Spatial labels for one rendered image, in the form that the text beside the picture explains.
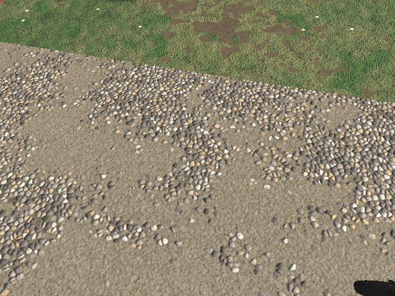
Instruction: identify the robot right hand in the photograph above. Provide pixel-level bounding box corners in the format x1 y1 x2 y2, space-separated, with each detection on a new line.
354 280 395 296

